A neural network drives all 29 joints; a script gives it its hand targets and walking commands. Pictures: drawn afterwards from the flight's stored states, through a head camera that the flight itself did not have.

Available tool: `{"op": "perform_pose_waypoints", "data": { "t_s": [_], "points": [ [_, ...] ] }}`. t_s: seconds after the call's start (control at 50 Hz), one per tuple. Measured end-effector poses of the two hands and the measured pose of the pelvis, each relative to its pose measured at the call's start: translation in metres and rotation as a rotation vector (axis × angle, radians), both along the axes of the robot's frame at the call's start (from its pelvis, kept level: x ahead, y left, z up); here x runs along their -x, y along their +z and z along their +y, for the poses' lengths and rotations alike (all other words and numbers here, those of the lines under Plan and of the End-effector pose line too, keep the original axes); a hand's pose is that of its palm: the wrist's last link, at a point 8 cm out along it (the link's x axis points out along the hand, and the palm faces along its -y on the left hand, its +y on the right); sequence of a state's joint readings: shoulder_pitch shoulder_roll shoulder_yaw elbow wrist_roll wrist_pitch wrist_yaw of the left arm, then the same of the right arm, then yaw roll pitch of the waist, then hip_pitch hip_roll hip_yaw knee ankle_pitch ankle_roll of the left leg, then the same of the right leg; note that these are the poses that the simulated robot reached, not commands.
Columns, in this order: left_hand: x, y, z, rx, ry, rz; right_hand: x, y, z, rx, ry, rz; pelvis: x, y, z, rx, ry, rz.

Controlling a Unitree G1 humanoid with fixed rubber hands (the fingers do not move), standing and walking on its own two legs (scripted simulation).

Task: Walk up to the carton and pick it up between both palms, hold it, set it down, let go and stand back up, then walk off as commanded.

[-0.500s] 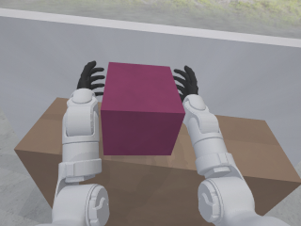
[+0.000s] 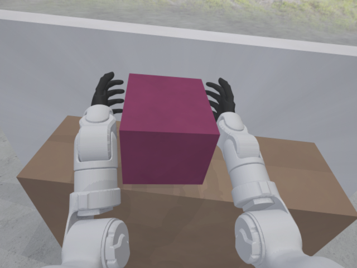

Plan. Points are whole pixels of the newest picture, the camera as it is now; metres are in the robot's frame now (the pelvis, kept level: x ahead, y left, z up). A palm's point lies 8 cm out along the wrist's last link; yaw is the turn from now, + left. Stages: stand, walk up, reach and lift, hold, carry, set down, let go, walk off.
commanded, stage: hold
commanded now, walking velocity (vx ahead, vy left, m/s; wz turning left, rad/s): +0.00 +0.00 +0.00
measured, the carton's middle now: (165, 127) +0.37 +0.01 +0.18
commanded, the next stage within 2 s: none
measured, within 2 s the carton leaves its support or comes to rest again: neither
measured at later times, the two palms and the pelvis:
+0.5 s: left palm (102, 109) +0.36 +0.14 +0.23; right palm (224, 114) +0.38 -0.12 +0.21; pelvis +0.00 +0.00 +0.00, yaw +0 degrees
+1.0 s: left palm (102, 109) +0.36 +0.14 +0.23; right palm (224, 114) +0.38 -0.12 +0.21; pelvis +0.00 +0.00 +0.00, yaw +0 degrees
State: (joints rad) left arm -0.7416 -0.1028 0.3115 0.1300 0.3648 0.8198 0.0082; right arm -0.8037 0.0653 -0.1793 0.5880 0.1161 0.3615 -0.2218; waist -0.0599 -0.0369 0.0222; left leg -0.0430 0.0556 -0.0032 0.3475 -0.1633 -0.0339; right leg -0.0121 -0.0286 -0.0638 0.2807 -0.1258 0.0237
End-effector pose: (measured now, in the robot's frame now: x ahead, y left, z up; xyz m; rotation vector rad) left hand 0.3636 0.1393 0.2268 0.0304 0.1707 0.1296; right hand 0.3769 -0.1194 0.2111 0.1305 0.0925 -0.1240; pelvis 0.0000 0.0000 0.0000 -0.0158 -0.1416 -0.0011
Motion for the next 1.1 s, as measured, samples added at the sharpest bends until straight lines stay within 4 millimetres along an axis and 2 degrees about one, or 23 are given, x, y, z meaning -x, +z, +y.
{"op": "perform_pose_waypoints", "data": {
  "t_s": [1.1],
  "points": [
    [-0.0011,0.0003,0.0001,0.000,0.000,-0.001,-0.0010,0.0000,0.0001,-0.002,0.000,0.004,-0.0011,0.0000,0.0000,0.000,0.000,0.001]
  ]
}}
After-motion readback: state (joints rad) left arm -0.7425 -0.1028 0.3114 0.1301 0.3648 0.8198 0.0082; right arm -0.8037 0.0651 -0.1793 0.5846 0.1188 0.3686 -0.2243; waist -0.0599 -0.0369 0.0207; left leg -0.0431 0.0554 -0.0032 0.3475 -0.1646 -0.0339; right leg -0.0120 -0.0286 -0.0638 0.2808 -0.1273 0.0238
